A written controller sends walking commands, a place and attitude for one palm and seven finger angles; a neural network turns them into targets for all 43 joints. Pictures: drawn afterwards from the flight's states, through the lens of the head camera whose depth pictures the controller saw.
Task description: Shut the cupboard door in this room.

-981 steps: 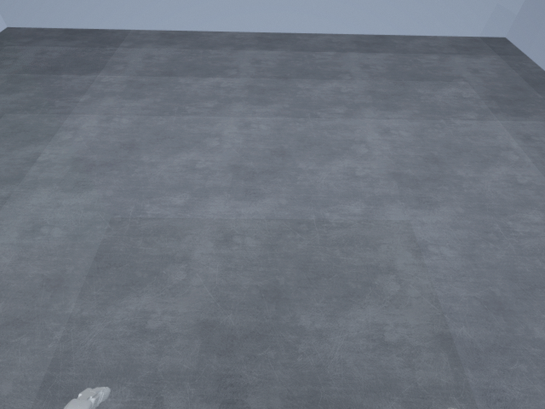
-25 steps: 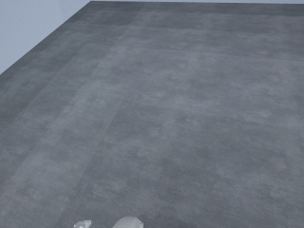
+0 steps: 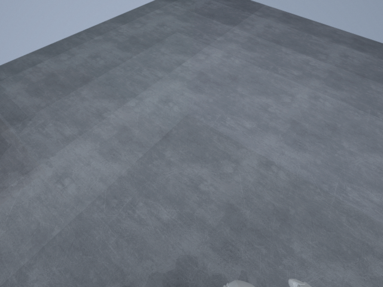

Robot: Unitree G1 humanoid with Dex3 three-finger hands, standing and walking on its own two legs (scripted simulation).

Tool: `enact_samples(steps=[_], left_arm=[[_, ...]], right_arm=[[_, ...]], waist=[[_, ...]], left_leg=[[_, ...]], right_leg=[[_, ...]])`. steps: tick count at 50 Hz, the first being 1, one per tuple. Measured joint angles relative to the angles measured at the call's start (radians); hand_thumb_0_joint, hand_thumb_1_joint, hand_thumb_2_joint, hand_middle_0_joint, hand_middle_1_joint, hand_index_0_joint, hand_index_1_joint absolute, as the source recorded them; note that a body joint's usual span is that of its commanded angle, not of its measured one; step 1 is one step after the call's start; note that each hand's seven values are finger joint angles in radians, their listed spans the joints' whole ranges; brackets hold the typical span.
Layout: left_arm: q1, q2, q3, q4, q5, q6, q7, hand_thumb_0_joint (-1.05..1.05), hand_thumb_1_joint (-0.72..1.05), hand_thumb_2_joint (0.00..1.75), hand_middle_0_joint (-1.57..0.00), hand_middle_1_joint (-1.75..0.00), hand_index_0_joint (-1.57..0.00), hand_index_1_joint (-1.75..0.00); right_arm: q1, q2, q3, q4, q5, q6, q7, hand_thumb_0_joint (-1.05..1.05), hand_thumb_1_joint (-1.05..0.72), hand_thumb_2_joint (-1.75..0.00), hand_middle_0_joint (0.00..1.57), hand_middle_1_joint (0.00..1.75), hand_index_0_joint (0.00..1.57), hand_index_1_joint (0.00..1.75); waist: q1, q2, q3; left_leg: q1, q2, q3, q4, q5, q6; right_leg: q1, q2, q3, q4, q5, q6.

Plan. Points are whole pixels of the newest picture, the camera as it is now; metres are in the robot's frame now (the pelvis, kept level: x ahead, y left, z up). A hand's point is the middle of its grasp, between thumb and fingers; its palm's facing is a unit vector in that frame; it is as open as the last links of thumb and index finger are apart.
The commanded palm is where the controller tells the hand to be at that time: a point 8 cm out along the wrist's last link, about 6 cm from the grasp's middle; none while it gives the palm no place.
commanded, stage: turn or walk to find it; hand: left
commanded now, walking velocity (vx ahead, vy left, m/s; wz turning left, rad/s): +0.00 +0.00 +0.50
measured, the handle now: out of the picture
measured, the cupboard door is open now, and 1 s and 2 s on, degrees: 85 85 85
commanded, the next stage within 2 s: none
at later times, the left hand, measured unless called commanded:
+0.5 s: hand out of the picture +0.04 +0.15 -0.13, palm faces +0.25 -0.92 -0.29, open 7.4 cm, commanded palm none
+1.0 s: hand out of the picture -0.12 +0.19 -0.17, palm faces +0.54 -0.80 -0.25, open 7.4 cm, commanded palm none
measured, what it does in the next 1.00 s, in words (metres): steps on the spot, turning left: right foot, then left foot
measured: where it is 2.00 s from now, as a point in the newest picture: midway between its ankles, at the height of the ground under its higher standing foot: outside the picture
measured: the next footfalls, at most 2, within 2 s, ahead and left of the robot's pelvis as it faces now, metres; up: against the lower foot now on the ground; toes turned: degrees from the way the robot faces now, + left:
right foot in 0.32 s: +0.06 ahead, -0.14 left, +0.00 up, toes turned +6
left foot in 0.82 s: -0.07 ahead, +0.08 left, +0.00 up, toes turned +31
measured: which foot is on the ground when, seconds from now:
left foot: down 0.00-0.32, up 0.34-0.80, down 0.82-1.00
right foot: up 0.00-0.30, down 0.32-0.82, up 0.84-1.00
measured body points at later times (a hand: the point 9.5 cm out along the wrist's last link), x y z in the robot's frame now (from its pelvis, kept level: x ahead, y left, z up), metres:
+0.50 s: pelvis -0.01 -0.06 +0.00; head +0.02 -0.10 +0.45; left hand +0.03 +0.20 -0.11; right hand +0.07 -0.31 -0.17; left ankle -0.07 +0.08 -0.64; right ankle +0.02 -0.15 -0.74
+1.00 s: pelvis -0.04 -0.02 +0.00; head -0.02 +0.02 +0.45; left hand -0.15 +0.23 -0.15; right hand +0.18 -0.19 -0.12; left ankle -0.10 +0.06 -0.74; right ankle +0.01 -0.16 -0.66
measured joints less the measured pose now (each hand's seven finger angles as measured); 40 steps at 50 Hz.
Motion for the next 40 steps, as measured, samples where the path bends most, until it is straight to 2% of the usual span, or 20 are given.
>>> enact_samples(steps=[4, 8, 13, 15, 16, 17, 18, 20, 23, 27, 32, 37, 40], left_arm=[[-0.036, -0.005, -0.005, -0.03, -0.001, -0.013, -0.003, 0.01, 0.91, 0.9, -0.2, -0.3, -0.2, -0.29], [-0.068, -0.015, -0.009, -0.051, -0.002, -0.015, -0.001, 0.0, 0.91, 0.9, -0.2, -0.3, -0.2, -0.29], [-0.107, -0.036, -0.019, -0.076, -0.008, -0.021, 0.001, 0.0, 0.91, 0.9, -0.2, -0.3, -0.2, -0.29], [-0.114, -0.046, -0.024, -0.088, -0.011, -0.033, 0.001, 0.0, 0.91, 0.9, -0.2, -0.3, -0.2, -0.29], [-0.113, -0.05, -0.028, -0.095, -0.011, -0.043, 0.0, 0.0, 0.91, 0.9, -0.2, -0.3, -0.2, -0.3], [-0.115, -0.062, -0.03, -0.095, -0.007, -0.053, 0.002, 0.0, 0.91, 0.9, -0.2, -0.3, -0.2, -0.3], [-0.112, -0.072, -0.036, -0.098, -0.003, -0.059, 0.003, 0.0, 0.91, 0.9, -0.2, -0.3, -0.2, -0.3], [-0.096, -0.089, -0.044, -0.103, -0.002, -0.063, 0.005, 0.0, 0.91, 0.9, -0.2, -0.3, -0.2, -0.3], [-0.066, -0.105, -0.045, -0.099, -0.002, -0.057, 0.009, 0.0, 0.91, 0.9, -0.2, -0.3, -0.2, -0.3], [-0.035, -0.112, -0.046, -0.084, -0.002, -0.057, 0.009, 0.0, 0.9, 0.9, -0.21, -0.3, -0.2, -0.3], [-0.007, -0.108, -0.041, -0.068, 0.006, -0.058, 0.01, 0.0, 0.9, 0.9, -0.21, -0.3, -0.2, -0.3], [0.008, -0.082, -0.031, -0.053, 0.014, -0.056, 0.005, 0.0, 0.9, 0.9, -0.21, -0.3, -0.2, -0.3], [0.018, -0.055, -0.02, -0.041, 0.012, -0.051, 0.002, 0.0, 0.9, 0.9, -0.21, -0.3, -0.2, -0.3]], right_arm=[[0.02, 0.005, 0.004, 0.005, 0.002, 0.002, 0.001, 0.0, -0.91, -0.9, 0.2, 0.3, 0.2, 0.3], [0.048, 0.013, -0.001, 0.01, -0.001, 0.007, 0.005, 0.0, -0.91, -0.9, 0.2, 0.3, 0.2, 0.3], [0.087, 0.009, -0.013, 0.018, -0.006, 0.018, 0.006, 0.0, -0.91, -0.9, 0.2, 0.3, 0.2, 0.3], [0.102, 0.002, -0.02, 0.024, -0.005, 0.025, 0.006, 0.0, -0.91, -0.9, 0.2, 0.3, 0.2, 0.3], [0.112, -0.001, -0.024, 0.027, -0.002, 0.028, 0.006, 0.0, -0.91, -0.9, 0.2, 0.3, 0.2, 0.3], [0.115, -0.011, -0.03, 0.033, 0.002, 0.031, 0.006, 0.0, -0.91, -0.9, 0.2, 0.3, 0.2, 0.3], [0.117, -0.019, -0.036, 0.039, 0.003, 0.037, 0.005, 0.0, -0.91, -0.9, 0.2, 0.3, 0.2, 0.3], [0.126, -0.03, -0.046, 0.046, 0.001, 0.051, 0.006, 0.0, -0.91, -0.9, 0.2, 0.3, 0.2, 0.3], [0.131, -0.044, -0.057, 0.056, -0.005, 0.062, 0.016, 0.0, -0.91, -0.9, 0.2, 0.3, 0.2, 0.3], [0.136, -0.051, -0.059, 0.061, -0.006, 0.064, 0.023, 0.0, -0.91, -0.9, 0.2, 0.3, 0.2, 0.3], [0.124, -0.048, -0.053, 0.07, -0.004, 0.071, 0.023, 0.0, -0.91, -0.9, 0.2, 0.3, 0.19, 0.3], [0.076, -0.039, -0.038, 0.062, 0.005, 0.062, 0.02, 0.0, -0.91, -0.9, 0.2, 0.3, 0.19, 0.3], [0.043, -0.033, -0.029, 0.041, 0.009, 0.044, 0.018, 0.0, -0.91, -0.9, 0.2, 0.3, 0.19, 0.3]], waist=[[-0.005, 0.009, -0.005], [-0.023, 0.017, -0.011], [-0.057, 0.044, -0.007], [-0.065, 0.057, -0.009], [-0.065, 0.061, -0.012], [-0.066, 0.083, -0.006], [-0.069, 0.096, -0.002], [-0.072, 0.101, -0.004], [-0.069, 0.097, -0.008], [-0.068, 0.088, -0.009], [-0.05, 0.063, -0.005], [-0.021, 0.034, 0.013], [-0.008, 0.016, 0.016]], left_leg=[[0.017, -0.018, -0.031, -0.06, 0.043, 0.004], [0.011, -0.033, -0.061, -0.074, 0.06, -0.001], [-0.026, -0.043, -0.111, -0.045, 0.062, -0.023], [-0.051, -0.049, -0.132, -0.014, 0.053, -0.038], [-0.069, -0.055, -0.141, 0.012, 0.044, -0.048], [-0.088, -0.048, -0.153, 0.056, 0.019, -0.049], [-0.116, -0.05, -0.153, 0.133, -0.064, -0.053], [-0.185, -0.063, -0.131, 0.339, -0.164, -0.059], [-0.251, -0.044, -0.091, 0.574, -0.133, -0.073], [-0.269, 0.002, -0.08, 0.672, -0.064, -0.098], [-0.218, 0.045, -0.057, 0.566, -0.098, -0.116], [-0.131, 0.055, 0.0, 0.334, -0.168, -0.108], [-0.066, 0.045, 0.036, 0.167, -0.12, -0.095]], right_leg=[[-0.031, 0.006, 0.049, 0.006, 0.07, 0.015], [-0.015, 0.016, 0.071, -0.067, 0.071, 0.021], [0.064, 0.051, 0.069, -0.274, 0.04, 0.011], [0.121, 0.068, 0.06, -0.408, 0.099, 0.005], [0.157, 0.071, 0.053, -0.493, 0.156, -0.007], [0.166, 0.082, 0.036, -0.511, 0.183, -0.043], [0.166, 0.082, 0.02, -0.502, 0.185, -0.071], [0.177, 0.063, -0.005, -0.502, 0.176, -0.1], [0.206, 0.042, -0.032, -0.544, 0.189, -0.105], [0.229, 0.025, -0.076, -0.583, 0.208, -0.107], [0.229, -0.003, -0.129, -0.585, 0.206, -0.105], [0.207, -0.039, -0.179, -0.547, 0.191, -0.088], [0.185, -0.065, -0.208, -0.495, 0.169, -0.067]])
